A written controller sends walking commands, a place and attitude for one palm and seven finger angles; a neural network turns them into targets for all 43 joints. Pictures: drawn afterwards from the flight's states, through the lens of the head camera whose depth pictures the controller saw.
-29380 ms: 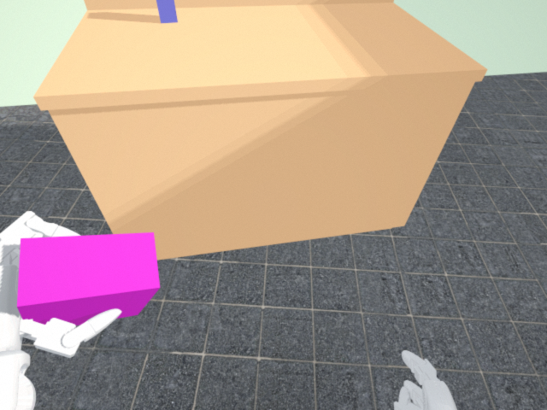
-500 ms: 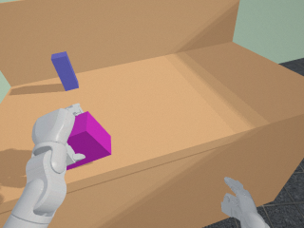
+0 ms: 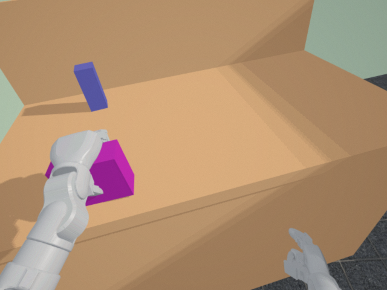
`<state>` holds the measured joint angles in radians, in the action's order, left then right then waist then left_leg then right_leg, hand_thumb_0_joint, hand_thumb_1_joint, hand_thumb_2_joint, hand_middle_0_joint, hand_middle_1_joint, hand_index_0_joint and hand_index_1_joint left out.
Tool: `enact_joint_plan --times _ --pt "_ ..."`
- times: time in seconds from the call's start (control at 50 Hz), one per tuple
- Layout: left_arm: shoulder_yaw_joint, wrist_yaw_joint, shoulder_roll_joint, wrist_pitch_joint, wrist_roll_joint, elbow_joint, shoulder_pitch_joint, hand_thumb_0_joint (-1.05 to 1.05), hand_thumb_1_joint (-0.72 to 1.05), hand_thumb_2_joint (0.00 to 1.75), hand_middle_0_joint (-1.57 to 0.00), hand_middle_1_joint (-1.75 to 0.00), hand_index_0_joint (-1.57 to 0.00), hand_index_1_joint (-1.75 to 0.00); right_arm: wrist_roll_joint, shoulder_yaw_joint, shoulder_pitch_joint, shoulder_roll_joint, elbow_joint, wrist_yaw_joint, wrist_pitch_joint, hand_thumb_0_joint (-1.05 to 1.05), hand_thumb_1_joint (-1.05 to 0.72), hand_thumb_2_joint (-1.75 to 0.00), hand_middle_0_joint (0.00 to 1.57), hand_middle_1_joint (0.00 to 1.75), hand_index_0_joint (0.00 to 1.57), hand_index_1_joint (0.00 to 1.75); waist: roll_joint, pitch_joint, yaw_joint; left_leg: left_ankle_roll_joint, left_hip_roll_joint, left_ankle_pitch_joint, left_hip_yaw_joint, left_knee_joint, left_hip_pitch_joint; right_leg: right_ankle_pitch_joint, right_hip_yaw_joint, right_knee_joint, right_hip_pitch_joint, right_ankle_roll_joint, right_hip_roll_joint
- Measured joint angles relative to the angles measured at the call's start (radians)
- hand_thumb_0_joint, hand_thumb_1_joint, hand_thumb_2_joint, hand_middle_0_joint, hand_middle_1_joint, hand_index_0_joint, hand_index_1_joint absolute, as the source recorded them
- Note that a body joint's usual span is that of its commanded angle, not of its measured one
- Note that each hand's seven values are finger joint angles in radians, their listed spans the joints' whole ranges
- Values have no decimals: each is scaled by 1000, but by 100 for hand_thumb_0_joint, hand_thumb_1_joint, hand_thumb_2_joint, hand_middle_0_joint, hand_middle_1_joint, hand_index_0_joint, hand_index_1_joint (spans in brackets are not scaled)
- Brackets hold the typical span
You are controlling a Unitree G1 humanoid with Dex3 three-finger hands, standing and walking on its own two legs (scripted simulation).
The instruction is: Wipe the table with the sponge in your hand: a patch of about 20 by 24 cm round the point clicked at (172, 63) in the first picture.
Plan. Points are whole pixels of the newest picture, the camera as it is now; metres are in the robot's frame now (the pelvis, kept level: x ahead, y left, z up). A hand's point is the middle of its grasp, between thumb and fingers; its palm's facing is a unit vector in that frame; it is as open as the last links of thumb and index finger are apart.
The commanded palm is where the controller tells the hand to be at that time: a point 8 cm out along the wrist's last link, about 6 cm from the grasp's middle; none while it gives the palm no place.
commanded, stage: wipe forward along the middle lane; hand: left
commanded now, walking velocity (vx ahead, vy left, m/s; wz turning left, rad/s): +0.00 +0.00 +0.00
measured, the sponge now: (98, 180) +0.29 +0.26 +0.11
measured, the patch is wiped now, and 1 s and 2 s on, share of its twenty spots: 1.00 1.00 1.00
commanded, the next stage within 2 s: slide back across to the first lane in 1.20 s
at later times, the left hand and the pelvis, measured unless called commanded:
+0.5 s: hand (90, 153) +0.33 +0.29 +0.15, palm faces +0.02 -0.02 -1.00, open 10.3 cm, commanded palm +0.32 +0.29 +0.18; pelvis +0.00 +0.01 +0.00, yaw +1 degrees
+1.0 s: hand (93, 138) +0.38 +0.31 +0.15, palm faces -0.05 -0.01 -1.00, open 10.3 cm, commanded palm +0.37 +0.31 +0.17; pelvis +0.00 +0.01 +0.00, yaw +0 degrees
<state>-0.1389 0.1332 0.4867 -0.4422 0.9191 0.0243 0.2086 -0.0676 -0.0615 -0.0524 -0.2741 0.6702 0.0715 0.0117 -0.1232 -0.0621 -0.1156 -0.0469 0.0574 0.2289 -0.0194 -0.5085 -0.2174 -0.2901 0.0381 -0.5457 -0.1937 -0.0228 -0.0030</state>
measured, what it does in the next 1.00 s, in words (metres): stands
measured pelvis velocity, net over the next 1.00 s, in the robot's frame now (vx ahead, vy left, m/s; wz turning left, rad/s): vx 0.00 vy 0.01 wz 0.01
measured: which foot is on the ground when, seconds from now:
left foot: down 0.00-1.00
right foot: down 0.00-1.00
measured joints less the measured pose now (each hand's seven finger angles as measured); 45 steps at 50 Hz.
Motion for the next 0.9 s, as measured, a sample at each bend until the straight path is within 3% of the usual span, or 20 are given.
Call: enact_joint_plan --times 0.52,0.9 --pt "-4 -23 -2 97 40 361 251 -2 -52 103 -70 -132 -73 -131 -18 19 -77 -5 33 17 2 2 -90 -90 20 30 20 30 21 5 28 8 -15 -30 -16 32 -28 31 15 47 -12 11 -13" --pt "53 -25 46 191 58 603 399 0 -53 103 -70 -132 -73 -131 -16 40 -142 -22 33 13 38 2 -90 -90 20 30 20 30 35 -12 74 11 -8 -19 -9 12 -87 35 6 46 -68 13 -6"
